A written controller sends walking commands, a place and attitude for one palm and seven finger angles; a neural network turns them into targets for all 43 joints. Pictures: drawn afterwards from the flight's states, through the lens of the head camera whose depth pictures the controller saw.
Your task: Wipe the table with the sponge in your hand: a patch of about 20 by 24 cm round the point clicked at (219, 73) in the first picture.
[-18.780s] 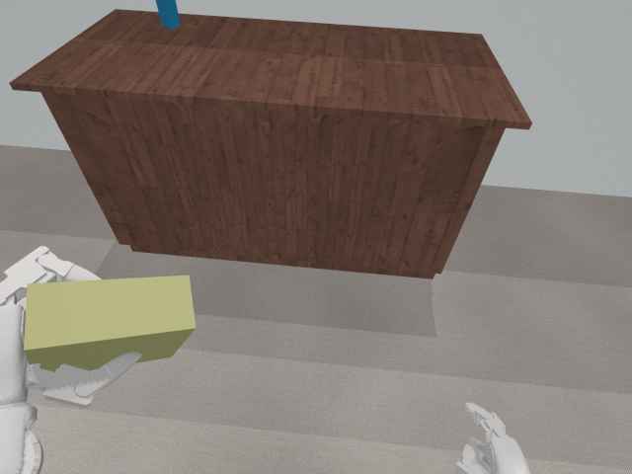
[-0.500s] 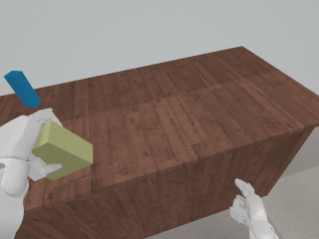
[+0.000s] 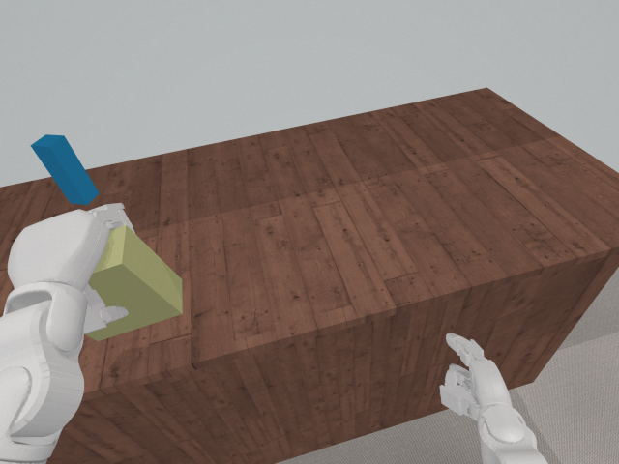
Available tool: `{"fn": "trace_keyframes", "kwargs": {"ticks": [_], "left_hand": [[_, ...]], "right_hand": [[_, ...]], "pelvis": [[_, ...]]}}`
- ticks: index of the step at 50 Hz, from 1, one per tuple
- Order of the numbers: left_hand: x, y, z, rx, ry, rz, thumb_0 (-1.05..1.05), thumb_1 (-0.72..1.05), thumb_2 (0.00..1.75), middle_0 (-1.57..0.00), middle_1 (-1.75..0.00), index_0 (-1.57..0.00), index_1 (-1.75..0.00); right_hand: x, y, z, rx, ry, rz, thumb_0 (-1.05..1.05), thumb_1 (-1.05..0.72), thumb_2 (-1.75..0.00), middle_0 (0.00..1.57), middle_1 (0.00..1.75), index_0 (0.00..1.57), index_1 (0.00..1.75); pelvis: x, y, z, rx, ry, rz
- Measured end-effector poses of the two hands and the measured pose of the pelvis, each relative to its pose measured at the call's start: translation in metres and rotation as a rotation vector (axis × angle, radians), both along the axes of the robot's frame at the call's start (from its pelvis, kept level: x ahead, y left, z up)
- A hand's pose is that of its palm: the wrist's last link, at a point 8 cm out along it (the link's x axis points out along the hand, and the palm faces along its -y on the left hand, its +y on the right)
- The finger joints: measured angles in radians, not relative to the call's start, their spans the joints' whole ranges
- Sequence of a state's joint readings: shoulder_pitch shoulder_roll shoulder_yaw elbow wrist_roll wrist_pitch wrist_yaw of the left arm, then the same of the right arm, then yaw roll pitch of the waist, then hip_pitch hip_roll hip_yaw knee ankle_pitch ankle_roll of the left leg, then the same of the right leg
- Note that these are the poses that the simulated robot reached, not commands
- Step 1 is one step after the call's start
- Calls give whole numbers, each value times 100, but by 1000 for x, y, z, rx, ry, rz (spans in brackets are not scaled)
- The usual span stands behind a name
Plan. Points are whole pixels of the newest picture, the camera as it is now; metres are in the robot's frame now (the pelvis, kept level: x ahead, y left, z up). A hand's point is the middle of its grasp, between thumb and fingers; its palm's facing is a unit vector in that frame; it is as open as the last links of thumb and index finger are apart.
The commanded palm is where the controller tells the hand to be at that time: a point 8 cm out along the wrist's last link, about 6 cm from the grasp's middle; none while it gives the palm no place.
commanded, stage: turn the palm down, sponge in hand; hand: left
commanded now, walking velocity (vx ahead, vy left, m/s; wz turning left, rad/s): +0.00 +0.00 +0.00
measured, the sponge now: (122, 295) +0.24 +0.29 +0.12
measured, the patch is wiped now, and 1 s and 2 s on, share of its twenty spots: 0.00 0.00 0.00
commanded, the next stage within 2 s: move the sponge above the wiping area in 0.42 s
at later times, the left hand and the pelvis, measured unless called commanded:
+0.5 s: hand (115, 283) +0.23 +0.27 +0.17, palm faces +0.16 -0.08 -0.98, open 9.7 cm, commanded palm +0.18 +0.26 +0.24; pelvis -0.01 -0.02 +0.00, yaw -1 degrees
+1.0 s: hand (126, 279) +0.25 +0.27 +0.15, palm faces +0.11 -0.08 -0.99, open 9.7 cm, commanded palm +0.21 +0.27 +0.23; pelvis -0.01 -0.01 +0.00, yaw -1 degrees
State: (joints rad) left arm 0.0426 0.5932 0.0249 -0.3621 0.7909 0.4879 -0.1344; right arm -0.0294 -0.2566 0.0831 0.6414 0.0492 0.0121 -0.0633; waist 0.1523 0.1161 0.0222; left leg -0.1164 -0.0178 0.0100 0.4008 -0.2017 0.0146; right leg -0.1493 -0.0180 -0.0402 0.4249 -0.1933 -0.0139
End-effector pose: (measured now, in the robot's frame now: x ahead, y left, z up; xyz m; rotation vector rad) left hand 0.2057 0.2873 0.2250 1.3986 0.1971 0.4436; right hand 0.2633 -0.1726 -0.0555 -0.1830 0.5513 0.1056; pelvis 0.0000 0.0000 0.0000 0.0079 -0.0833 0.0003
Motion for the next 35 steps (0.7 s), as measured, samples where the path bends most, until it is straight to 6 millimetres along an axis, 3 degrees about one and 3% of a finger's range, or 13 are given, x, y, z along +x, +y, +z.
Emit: {"fn": "trace_keyframes", "kwargs": {"ticks": [24, 35], "left_hand": [[-7, -23, -7, 30, 20, -24, 0, -45, 103, -77, -135, -78, -135], [-2, -19, -15, 25, 40, -2, 0, -45, 103, -77, -135, -78, -135]], "right_hand": [[-13, -30, -4, 7, -17, -44, 1, -91, -90, 20, 30, 20, 30], [-20, -37, -7, -2, -13, -62, 1, -91, -90, 20, 30, 20, 30]], "pelvis": [[-8, -17, -2, 7, -14, -9], [-11, -18, -3, 8, -15, -9]]}}
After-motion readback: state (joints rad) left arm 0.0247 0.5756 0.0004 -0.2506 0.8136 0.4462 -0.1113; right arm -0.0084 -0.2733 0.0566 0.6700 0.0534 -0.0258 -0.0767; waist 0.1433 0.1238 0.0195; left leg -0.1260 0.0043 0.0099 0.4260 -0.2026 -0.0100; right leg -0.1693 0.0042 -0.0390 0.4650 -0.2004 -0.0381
